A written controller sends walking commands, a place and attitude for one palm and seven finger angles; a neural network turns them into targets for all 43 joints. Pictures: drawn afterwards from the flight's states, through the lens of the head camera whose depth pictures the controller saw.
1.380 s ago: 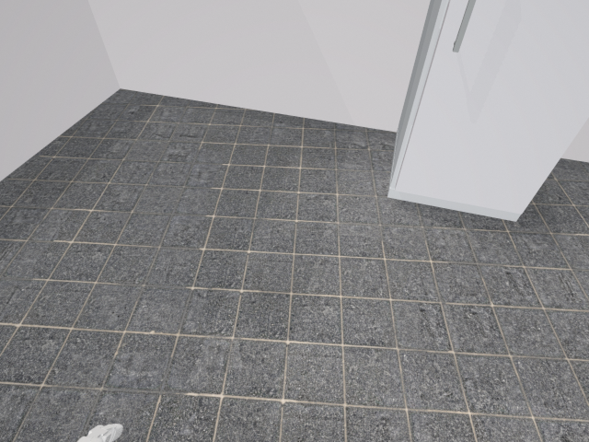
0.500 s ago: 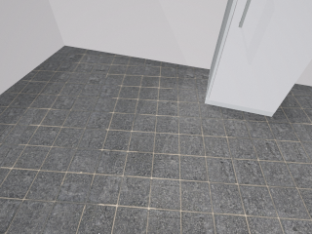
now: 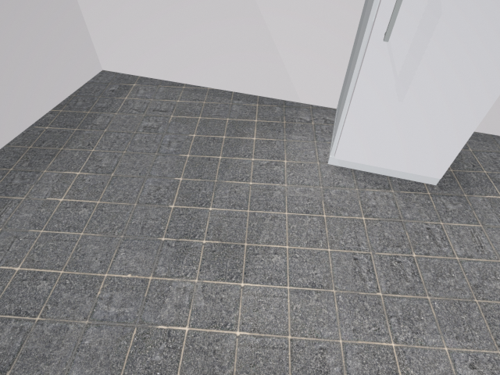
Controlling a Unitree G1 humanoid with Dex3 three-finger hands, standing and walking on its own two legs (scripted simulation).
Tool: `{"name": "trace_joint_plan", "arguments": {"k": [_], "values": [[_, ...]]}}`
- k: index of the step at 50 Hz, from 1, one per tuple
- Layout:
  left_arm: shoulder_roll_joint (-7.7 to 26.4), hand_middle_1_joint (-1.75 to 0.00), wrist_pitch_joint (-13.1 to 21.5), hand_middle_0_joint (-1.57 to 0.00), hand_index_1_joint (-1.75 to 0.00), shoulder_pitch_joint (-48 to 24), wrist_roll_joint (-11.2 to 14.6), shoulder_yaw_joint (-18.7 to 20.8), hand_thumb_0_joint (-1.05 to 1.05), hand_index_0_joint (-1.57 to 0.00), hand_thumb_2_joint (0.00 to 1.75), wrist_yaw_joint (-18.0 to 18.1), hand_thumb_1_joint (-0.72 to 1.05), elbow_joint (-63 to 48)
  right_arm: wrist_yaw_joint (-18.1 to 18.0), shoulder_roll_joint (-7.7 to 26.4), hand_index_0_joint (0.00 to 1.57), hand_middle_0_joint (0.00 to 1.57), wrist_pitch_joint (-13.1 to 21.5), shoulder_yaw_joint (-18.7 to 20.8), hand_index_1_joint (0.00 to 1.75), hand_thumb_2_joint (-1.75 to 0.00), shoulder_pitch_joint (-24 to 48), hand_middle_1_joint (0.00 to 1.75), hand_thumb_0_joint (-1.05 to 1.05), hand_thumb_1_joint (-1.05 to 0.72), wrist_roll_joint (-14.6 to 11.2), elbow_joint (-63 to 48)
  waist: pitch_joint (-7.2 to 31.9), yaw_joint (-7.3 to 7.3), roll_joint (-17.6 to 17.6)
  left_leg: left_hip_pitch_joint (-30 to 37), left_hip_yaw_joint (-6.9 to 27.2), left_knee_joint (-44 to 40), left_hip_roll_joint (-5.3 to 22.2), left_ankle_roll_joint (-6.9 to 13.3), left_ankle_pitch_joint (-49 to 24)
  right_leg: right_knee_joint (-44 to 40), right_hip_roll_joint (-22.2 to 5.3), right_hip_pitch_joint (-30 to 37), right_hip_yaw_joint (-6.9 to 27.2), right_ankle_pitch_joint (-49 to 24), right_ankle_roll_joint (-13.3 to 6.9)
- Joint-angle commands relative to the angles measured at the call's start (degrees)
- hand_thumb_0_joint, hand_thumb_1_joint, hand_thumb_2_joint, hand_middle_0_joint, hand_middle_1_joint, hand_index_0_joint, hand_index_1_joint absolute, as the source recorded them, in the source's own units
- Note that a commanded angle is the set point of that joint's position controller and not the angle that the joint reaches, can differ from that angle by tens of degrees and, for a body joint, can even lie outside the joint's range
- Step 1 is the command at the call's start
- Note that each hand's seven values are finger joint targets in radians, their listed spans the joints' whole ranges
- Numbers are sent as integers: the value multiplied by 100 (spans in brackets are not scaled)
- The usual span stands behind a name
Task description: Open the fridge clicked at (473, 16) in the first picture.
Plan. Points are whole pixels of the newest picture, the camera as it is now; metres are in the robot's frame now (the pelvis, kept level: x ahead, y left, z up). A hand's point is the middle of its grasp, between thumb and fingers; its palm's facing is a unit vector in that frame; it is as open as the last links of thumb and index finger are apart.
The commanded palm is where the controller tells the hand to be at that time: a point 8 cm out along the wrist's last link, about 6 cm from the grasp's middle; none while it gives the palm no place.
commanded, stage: look at it before walking up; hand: left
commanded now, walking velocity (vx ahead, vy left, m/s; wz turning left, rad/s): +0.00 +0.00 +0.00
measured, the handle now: out of the picture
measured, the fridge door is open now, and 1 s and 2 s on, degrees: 0 0 0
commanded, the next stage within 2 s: walk to a spot facing it in 0.06 s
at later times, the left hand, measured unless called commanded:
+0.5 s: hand out of the picture +0.07 +0.20 -0.18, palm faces -0.13 -0.95 -0.27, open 7.4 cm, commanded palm none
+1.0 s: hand out of the picture +0.08 +0.15 -0.16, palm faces -0.27 -0.93 -0.23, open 7.4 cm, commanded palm none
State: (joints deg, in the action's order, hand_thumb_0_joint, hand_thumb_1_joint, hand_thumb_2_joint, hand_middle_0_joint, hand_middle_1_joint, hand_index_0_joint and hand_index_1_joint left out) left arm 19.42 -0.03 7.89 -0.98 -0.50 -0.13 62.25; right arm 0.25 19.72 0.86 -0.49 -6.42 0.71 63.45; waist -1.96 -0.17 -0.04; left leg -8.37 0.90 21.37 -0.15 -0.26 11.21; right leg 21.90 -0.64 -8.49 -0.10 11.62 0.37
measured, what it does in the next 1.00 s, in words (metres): lifts its left foot, turning right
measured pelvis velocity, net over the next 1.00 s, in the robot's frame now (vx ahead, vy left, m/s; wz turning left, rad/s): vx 0.05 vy -0.04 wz -0.39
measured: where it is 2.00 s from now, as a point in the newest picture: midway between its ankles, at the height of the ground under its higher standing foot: (273, 328)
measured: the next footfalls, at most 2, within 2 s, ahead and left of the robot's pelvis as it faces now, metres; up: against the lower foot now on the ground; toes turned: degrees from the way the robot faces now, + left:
left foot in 1.20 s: +0.29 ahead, +0.04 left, +0.00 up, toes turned -26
right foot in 1.88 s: +0.40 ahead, -0.18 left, +0.00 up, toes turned -62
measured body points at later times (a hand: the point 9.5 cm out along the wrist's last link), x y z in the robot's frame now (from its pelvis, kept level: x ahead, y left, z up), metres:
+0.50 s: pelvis -0.01 -0.01 -0.02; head +0.02 -0.02 +0.43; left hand +0.08 +0.25 -0.16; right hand +0.04 -0.28 -0.16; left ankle +0.01 +0.12 -0.75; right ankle +0.00 -0.12 -0.74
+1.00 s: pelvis +0.05 -0.04 +0.00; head +0.06 -0.06 +0.45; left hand +0.10 +0.20 -0.14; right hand +0.05 -0.32 -0.14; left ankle +0.14 +0.10 -0.68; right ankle -0.02 -0.11 -0.75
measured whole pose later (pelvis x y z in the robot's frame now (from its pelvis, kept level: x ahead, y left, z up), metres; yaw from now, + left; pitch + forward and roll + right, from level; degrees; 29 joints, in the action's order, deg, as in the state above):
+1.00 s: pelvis +0.05 -0.04 +0.00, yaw -22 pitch +2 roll +0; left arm 9.3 2.1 24.8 -1.7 2.4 -0.3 57.1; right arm 0.6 15.2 -0.7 3.7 -9.4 1.9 54.8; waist 0.2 -2.9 -2.1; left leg -31.7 0.4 56.2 5.2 -4.9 13.5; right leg 19.2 5.8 -7.6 8.1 12.8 -3.9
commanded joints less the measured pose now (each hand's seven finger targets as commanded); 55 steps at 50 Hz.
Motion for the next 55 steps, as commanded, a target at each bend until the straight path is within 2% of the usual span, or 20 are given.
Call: {"name": "trace_joint_plan", "arguments": {"k": [1,9,13,16,20,22,23,25,26,28,29,30,31,32,34,36,40,48,52,55], "values": [[1202,-30,155,-20,-30,-249,27,246,0,-20,90,70,90,-357,-81,1172,20,20,106,258,30,-90,253,30,0,-90,-34,-351,360,1,33,53,567,-355,677,182,-692,-398,-634,43,556,-505,-194],[1216,-30,149,-20,-30,-270,32,250,0,-20,90,65,90,-365,-97,1194,20,20,109,255,30,-90,294,30,0,-90,-29,-353,347,-2,50,168,509,-344,700,171,-811,-386,-629,9,595,-724,-208],[580,-30,-65,-20,-30,74,32,191,0,-20,90,101,90,-419,-153,468,20,20,-31,187,30,-90,-155,30,0,-90,-12,-366,365,42,119,206,104,130,755,38,-1020,55,-595,-263,711,-1442,-144],[621,-30,-156,-20,-30,186,9,271,0,-20,90,83,90,-618,-196,552,20,20,-110,294,30,-90,-273,30,0,-90,-9,-570,387,58,107,163,-6,396,851,63,-922,414,-506,-552,812,-1588,-178],[534,-30,-226,-20,-30,216,-9,348,0,-20,90,24,90,-918,-219,630,20,20,-152,426,30,-90,-237,30,0,-90,3,-857,305,72,-241,31,151,312,1176,235,-453,1078,-192,-1097,737,-1076,-129],[381,-30,-250,-20,-30,274,-6,372,0,-20,90,-10,90,-1022,-223,707,20,20,-138,490,30,-90,-200,30,0,-90,6,-956,295,51,-746,-91,439,52,1641,518,-567,1941,56,-1298,410,-207,-31],[284,-30,-275,-20,-30,315,-8,389,0,-20,90,-24,90,-1082,-216,709,20,20,-115,517,30,-90,-149,30,0,-90,8,-998,265,11,-1074,-158,574,-125,1962,771,-933,2597,134,-1409,163,1035,41],[180,-30,-297,-20,-30,406,-3,439,0,-20,90,-40,90,-1166,-211,638,20,20,-88,547,30,-90,-30,30,0,-90,25,-1129,259,-42,-1176,-240,462,-34,2196,1019,-1607,3069,-63,-1435,136,1812,70],[163,-30,-292,-20,-30,524,-1,462,0,-20,90,-54,90,-1184,-217,634,20,20,-86,557,30,-90,70,30,0,-90,35,-1193,269,-133,-1070,-421,305,195,2196,941,-1661,2820,-175,-1192,157,1760,30],[88,-30,-210,-20,-30,1282,-28,518,0,-20,90,-115,90,-998,-180,591,20,20,-129,577,30,-90,273,30,0,-90,52,-1237,562,-512,-637,-898,-311,1240,1784,432,-93,1423,-130,-53,-42,845,10],[503,-30,-120,-20,-30,1601,-96,592,0,-20,90,-93,90,-916,-124,260,20,20,-206,515,30,-90,189,30,0,-90,9,-1305,465,-641,958,-1819,-936,2866,934,-69,1595,-48,-737,364,1186,1079,-197],[1069,-30,-62,-20,-30,1654,-93,654,0,-20,90,-8,90,-977,-90,-156,20,20,-213,415,30,-90,225,30,0,-90,37,-1569,4,-587,2492,-3322,-684,4468,121,-349,2651,-1161,-1962,162,3868,1168,-622],[1007,-30,-85,-20,-30,1633,-24,676,0,-20,90,82,90,-1045,-76,169,20,20,-233,468,30,-90,448,30,0,-90,45,-1657,-235,-614,1745,-3180,39,4641,372,-237,2195,-1553,-2023,-331,3892,2171,-863],[781,-30,-49,-20,-30,1223,-22,681,0,-20,90,84,90,-1168,-35,217,20,20,-212,508,30,-90,336,30,0,-90,43,-1579,-442,-372,1429,-3183,119,4608,557,-180,1515,-1685,-1722,-552,3542,3125,-819],[469,-30,62,-20,-30,881,6,588,0,-20,90,45,90,-1228,19,199,20,20,-122,539,30,-90,187,30,0,-90,79,-1399,-371,-158,701,-2880,63,4546,640,-246,734,-1367,-1322,-662,2958,2525,-811],[319,-30,181,-20,-30,1037,19,571,0,-20,90,30,90,-1154,46,72,20,20,-84,539,30,-90,-75,30,0,-90,95,-1262,-16,-85,396,-2764,-20,4354,621,-303,345,-1172,-1074,-231,2428,1639,-834],[175,-30,284,-20,-30,1605,19,564,0,-20,90,-1,90,-934,38,-90,20,20,-45,528,30,-90,-86,30,0,-90,107,-1276,172,-187,549,-3131,-31,4206,563,-392,47,-1025,-869,432,2212,786,-817],[44,-30,354,-20,-30,2110,-49,555,0,-20,90,52,90,-730,25,-174,20,20,79,470,30,-90,516,30,0,-90,79,-1610,48,-394,739,-3497,-64,3371,593,-467,298,-851,-987,992,2602,-284,-1184],[136,-30,336,-20,-30,2041,-73,567,0,-20,90,88,90,-726,52,-244,20,20,128,462,30,-90,747,30,0,-90,33,-1770,-176,-422,755,-3068,-120,2695,466,-399,472,-799,-1011,676,2712,-431,-1232],[240,-30,312,-20,-30,1752,-84,604,0,-20,90,117,90,-799,57,-277,20,20,198,449,30,-90,586,30,0,-90,-18,-1816,-116,-294,952,-2206,-128,1899,348,-293,603,-497,-935,322,2605,-842,-1115]]}}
